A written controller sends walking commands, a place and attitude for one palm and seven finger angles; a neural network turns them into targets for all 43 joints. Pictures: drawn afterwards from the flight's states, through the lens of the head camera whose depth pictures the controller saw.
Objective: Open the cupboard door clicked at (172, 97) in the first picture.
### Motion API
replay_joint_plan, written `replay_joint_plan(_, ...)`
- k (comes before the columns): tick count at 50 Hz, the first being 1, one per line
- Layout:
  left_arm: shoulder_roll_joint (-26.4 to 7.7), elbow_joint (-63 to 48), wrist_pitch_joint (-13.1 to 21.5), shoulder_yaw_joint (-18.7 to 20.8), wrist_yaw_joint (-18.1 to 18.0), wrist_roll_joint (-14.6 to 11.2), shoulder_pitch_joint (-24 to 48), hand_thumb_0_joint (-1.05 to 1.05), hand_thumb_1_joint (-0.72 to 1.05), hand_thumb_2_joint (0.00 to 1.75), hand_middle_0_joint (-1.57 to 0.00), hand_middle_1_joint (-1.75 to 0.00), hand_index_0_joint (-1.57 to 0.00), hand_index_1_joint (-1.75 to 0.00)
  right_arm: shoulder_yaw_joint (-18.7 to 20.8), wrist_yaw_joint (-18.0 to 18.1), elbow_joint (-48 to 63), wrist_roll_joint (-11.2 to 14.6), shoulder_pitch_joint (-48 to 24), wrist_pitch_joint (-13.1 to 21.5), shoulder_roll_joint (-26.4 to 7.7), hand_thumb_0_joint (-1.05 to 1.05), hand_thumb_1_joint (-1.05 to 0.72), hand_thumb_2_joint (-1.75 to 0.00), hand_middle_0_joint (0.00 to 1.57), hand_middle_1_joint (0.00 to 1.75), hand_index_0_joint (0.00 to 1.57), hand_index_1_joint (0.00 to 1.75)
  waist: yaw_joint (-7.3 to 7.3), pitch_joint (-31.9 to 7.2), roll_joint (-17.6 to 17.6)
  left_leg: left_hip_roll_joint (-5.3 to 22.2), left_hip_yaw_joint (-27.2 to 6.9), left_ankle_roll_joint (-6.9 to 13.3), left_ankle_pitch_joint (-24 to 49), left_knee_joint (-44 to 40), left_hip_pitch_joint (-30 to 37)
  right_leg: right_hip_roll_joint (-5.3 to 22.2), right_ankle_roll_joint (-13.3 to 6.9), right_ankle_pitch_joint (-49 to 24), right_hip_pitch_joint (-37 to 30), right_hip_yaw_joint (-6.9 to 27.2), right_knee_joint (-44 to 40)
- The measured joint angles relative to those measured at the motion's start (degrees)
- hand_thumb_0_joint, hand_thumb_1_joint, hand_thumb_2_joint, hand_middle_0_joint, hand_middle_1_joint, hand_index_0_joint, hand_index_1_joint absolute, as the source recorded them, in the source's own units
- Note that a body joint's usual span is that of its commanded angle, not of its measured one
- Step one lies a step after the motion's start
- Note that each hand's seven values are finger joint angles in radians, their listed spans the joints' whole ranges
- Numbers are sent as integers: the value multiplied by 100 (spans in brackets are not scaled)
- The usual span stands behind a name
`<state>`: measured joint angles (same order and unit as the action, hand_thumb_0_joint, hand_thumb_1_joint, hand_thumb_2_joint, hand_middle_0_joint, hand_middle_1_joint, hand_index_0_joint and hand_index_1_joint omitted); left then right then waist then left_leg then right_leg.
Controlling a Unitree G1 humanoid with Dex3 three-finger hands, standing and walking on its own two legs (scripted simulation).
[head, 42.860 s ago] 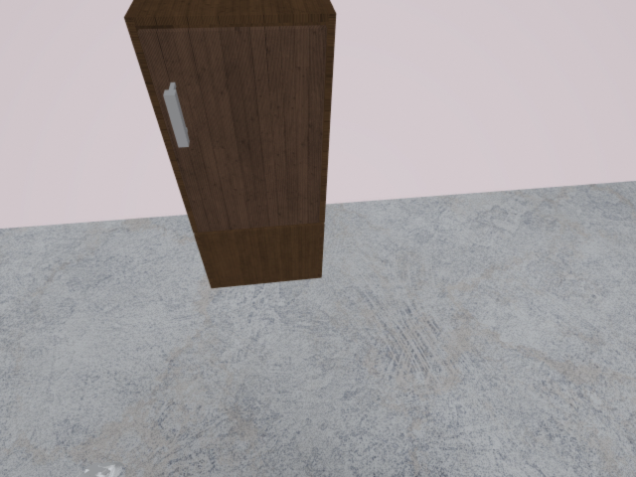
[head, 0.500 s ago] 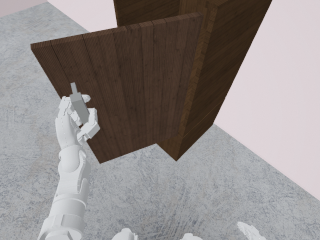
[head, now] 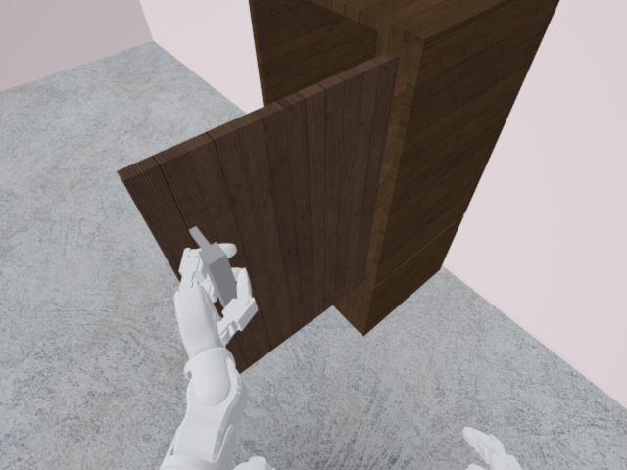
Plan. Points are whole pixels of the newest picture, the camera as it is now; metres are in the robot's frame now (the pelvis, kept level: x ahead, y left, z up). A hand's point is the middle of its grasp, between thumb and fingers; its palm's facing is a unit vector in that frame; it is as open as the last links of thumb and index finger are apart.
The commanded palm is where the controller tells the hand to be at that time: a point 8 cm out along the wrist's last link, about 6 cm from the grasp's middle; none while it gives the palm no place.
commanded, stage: open thumb and fingers to let go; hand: left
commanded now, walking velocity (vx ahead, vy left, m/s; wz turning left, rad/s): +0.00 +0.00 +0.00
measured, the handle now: (215, 271) +0.36 +0.15 +0.05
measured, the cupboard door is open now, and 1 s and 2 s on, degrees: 88 91 94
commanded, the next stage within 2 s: slide the hand sideways off the handle in 0.88 s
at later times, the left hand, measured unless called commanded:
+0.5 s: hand (253, 304) +0.31 +0.09 +0.05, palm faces +0.37 -0.93 +0.01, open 11.0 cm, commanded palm +0.26 +0.14 +0.05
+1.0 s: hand (252, 308) +0.31 +0.09 +0.05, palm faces +0.33 -0.94 +0.00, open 14.7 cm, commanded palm +0.27 +0.13 +0.05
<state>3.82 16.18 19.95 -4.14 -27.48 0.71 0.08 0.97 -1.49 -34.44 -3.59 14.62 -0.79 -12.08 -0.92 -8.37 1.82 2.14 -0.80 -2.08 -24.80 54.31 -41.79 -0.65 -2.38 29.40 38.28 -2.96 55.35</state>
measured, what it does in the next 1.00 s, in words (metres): stands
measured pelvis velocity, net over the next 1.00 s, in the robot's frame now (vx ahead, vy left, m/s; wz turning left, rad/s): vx -0.01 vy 0.02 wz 0.00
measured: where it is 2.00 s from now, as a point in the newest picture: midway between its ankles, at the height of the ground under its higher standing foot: outside the picture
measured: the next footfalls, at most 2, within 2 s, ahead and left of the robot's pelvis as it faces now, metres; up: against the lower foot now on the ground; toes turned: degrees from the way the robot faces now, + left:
none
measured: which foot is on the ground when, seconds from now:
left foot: down 0.00-1.00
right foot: down 0.00-1.00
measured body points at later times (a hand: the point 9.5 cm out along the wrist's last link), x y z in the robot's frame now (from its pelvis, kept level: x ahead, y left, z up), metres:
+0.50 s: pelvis +0.00 +0.00 +0.00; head +0.04 -0.02 +0.44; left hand +0.29 +0.14 +0.05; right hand +0.16 -0.22 -0.11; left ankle +0.02 +0.14 -0.68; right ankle -0.02 -0.09 -0.68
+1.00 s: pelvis -0.01 +0.02 -0.01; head +0.03 +0.01 +0.44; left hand +0.28 +0.14 +0.05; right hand +0.15 -0.20 -0.11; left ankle +0.02 +0.14 -0.68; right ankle -0.02 -0.09 -0.68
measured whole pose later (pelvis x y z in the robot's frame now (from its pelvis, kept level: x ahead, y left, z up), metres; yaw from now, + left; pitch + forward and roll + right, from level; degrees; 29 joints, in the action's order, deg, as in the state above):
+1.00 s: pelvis -0.01 +0.02 -0.01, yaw +0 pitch +12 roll -1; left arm 5.0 16.8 17.8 -9.9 -31.4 4.1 1.9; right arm 0.0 -0.5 -34.6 -4.1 11.2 -0.6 -10.2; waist -0.3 -8.0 2.0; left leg 1.4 -0.9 -0.8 -25.2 57.5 -44.1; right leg 0.1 -1.2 29.4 39.8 -3.0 57.4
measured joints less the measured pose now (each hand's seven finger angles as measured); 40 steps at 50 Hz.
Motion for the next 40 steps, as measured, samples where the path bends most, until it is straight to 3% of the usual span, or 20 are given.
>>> replay_joint_plan(4,149,-255,-15,-307,-216,209,-316,1,67,72,-32,-133,-35,-133,13,25,31,-29,-34,53,-12,1,-90,-90,20,30,20,30,-1,4,-6,-20,-19,-14,-5,5,20,18,-16,38,-16,-20,41)
replay_joint_plan(8,121,-83,52,-340,-363,356,-133,0,65,74,-34,-133,-35,-132,5,116,-46,-62,-223,57,23,1,-90,-90,20,30,20,30,16,21,-24,-40,-67,-26,-12,96,-75,36,-38,80,67,-67,154)
replay_joint_plan(13,41,144,-10,-251,-291,236,154,0,57,74,-35,-132,-36,-131,-20,153,-69,-47,-397,44,96,1,-90,-90,20,30,20,30,45,20,-12,-42,-94,-46,-1,131,-134,37,-49,78,119,-92,192)
replay_joint_plan(19,63,155,-52,-239,-153,131,140,1,31,64,-35,-129,-36,-128,-78,133,2,-42,-387,30,153,1,-90,-90,20,30,20,30,75,-4,-2,-51,-81,-35,17,74,-78,46,-34,54,65,-80,131)
replay_joint_plan(29,96,58,-39,-307,-197,221,16,1,-26,40,-32,-121,-32,-121,-65,103,14,-44,-277,-9,145,1,-90,-89,20,30,20,30,70,-18,-18,-55,-41,16,-33,148,-93,52,16,61,66,-38,151)
replay_joint_plan(40,168,20,-119,-495,-413,358,84,0,-47,31,-25,-86,-26,-85,-38,103,1,-51,-261,-4,129,1,-90,-90,20,30,20,30,34,15,3,-62,-10,85,-69,273,-186,61,78,45,131,-4,200)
